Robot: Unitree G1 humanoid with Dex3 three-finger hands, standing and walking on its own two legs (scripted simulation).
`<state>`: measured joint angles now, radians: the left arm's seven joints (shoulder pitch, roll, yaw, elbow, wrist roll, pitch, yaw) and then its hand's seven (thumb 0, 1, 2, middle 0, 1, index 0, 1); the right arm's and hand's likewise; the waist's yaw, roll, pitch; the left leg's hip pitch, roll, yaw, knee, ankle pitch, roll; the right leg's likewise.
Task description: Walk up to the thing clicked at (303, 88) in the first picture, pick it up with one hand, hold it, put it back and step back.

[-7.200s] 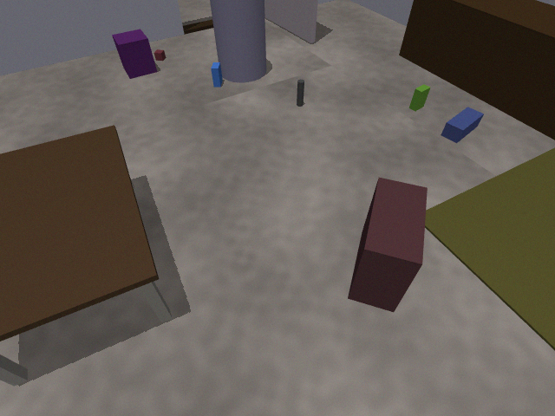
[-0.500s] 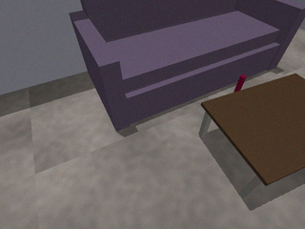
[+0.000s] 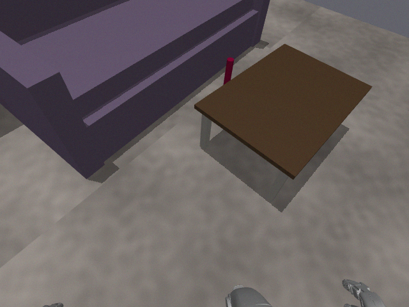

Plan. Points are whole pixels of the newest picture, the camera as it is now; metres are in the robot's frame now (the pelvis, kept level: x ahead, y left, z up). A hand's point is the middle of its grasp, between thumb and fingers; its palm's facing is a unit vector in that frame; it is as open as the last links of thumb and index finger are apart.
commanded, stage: walk up
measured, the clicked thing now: out of the picture +0.72 -1.98 -0.69
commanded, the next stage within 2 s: none
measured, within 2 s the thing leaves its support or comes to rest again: neither
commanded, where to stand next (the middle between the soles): +0.07 -0.06 m, yaw -60 degrees
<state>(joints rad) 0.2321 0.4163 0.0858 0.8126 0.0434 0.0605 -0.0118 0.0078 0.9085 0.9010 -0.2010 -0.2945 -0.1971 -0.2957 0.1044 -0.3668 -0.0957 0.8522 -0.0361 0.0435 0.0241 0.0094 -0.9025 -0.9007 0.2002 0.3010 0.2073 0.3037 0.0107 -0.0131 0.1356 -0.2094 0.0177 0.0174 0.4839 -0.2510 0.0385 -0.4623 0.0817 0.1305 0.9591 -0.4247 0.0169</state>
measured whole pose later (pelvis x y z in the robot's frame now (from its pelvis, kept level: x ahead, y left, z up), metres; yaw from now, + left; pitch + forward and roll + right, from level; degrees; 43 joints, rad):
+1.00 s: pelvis +0.06 -0.01 -0.01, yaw -43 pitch -2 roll -1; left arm 0.25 0.43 0.06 0.72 0.00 0.06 -0.02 0.01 0.91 0.90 -0.20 -0.29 -0.20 -0.30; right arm 0.23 -0.36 -0.04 0.71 -0.02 -0.03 -0.01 0.01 -0.90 -0.90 0.20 0.30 0.21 0.30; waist -0.01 -0.06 0.17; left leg -0.31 0.06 0.11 0.60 -0.26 0.03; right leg -0.48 0.07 0.13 1.15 -0.43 0.00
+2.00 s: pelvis +0.08 +0.08 +0.00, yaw -87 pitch -2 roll -3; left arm 0.33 0.46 0.10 0.77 0.02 0.04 -0.03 0.00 0.91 0.90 -0.20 -0.29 -0.20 -0.30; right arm 0.18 -0.38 -0.08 0.78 -0.04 0.04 0.05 0.01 -0.90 -0.90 0.20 0.30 0.21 0.30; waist -0.03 0.02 0.08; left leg -0.27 0.04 0.09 0.44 -0.15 0.06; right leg -0.44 0.08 0.13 1.03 -0.33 0.03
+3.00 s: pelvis +0.08 -0.02 -0.03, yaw -125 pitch -1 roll +0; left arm 0.22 0.42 0.05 0.77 0.00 -0.02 0.01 0.00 0.91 0.90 -0.20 -0.29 -0.20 -0.30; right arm 0.23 -0.41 -0.05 0.74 -0.01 0.01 0.02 0.01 -0.90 -0.90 0.20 0.30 0.21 0.30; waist -0.05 0.03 0.15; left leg -0.34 0.12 0.15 0.77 -0.40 0.00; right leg -0.41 0.01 -0.01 0.77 -0.31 -0.01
